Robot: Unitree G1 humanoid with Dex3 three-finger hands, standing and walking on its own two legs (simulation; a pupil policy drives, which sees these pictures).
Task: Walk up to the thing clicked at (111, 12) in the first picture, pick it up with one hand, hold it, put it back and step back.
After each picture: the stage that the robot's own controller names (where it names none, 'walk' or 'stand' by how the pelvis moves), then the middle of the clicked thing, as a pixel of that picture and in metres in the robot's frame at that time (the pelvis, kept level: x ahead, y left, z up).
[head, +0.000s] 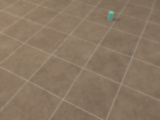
stand; (110, 15) +1.97 -0.49 -0.72
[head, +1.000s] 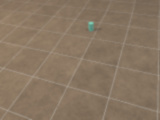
walk; (91, 26) +1.88 -0.06 -0.69
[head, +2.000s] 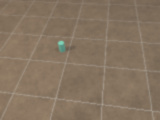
walk; (61, 46) +1.28 +0.26 -0.71
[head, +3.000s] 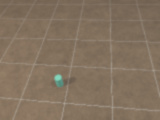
walk; (59, 81) +0.83 +0.26 -0.72
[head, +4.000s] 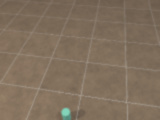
walk; (66, 115) +0.53 +0.16 -0.71
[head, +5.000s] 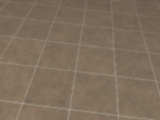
stand; out of the picture +0.38 +0.15 -0.71
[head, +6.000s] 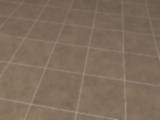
stand; out of the picture +0.37 +0.13 -0.72
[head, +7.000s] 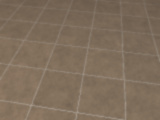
stand; out of the picture +0.38 +0.14 -0.73
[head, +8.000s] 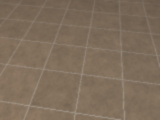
stand; out of the picture +0.37 +0.15 -0.73
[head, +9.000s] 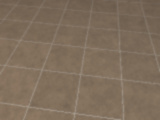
stand; out of the picture +0.36 +0.15 -0.73
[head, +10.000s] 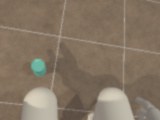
go down; (39, 68) +0.44 +0.17 -0.39
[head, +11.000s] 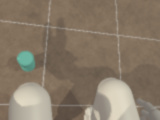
go down; (26, 61) +0.45 +0.19 -0.31
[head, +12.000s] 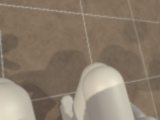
close in; out of the picture +0.44 +0.23 -0.23
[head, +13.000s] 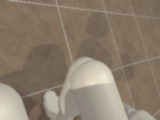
close; out of the picture +0.44 +0.24 -0.22
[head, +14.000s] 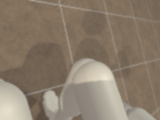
lift; out of the picture +0.43 +0.24 -0.23
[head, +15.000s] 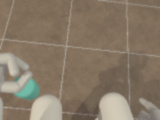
lift; (27, 88) +0.32 +0.19 -0.10
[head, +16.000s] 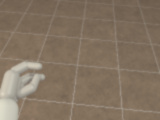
hold; out of the picture +0.25 +0.10 -0.70
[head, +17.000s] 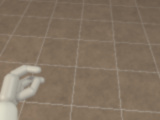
stand; out of the picture +0.24 +0.11 -0.71
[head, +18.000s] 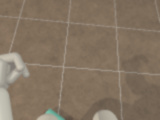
crouch; (54, 118) +0.28 +0.11 -0.55
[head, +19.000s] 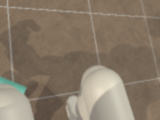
lower; (7, 89) +0.32 +0.15 -0.28
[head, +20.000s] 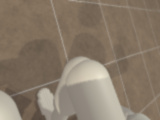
lower; out of the picture +0.31 +0.17 -0.26
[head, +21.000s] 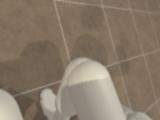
lower; out of the picture +0.31 +0.17 -0.26
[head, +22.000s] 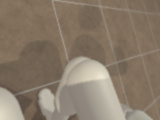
lower; out of the picture +0.32 +0.17 -0.26
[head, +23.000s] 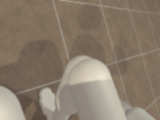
lower; out of the picture +0.32 +0.16 -0.25
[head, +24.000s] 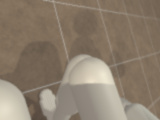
loosen; out of the picture +0.32 +0.16 -0.24
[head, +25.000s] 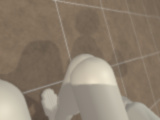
withdraw; out of the picture +0.32 +0.16 -0.24
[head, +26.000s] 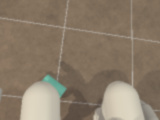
walk; (53, 86) +0.34 +0.11 -0.36
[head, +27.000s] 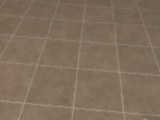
stand; out of the picture +0.25 +0.08 -0.68
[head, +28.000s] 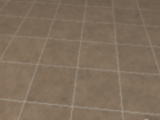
stand; out of the picture +0.27 +0.10 -0.69
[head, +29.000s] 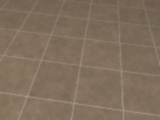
stand; out of the picture +0.27 +0.09 -0.71
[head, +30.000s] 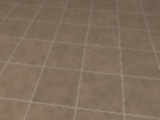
walk; out of the picture +0.28 +0.10 -0.75
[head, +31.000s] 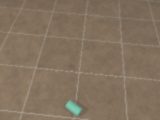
walk; (73, 108) +0.47 +0.03 -0.72
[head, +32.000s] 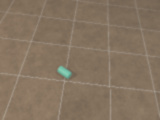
walk; (64, 72) +0.80 +0.09 -0.73
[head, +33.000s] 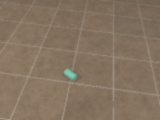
stand; (70, 74) +0.90 +0.07 -0.74
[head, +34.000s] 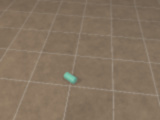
stand; (70, 77) +0.91 +0.09 -0.75
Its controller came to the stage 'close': yes
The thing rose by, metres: 0.33
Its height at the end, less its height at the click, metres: -0.02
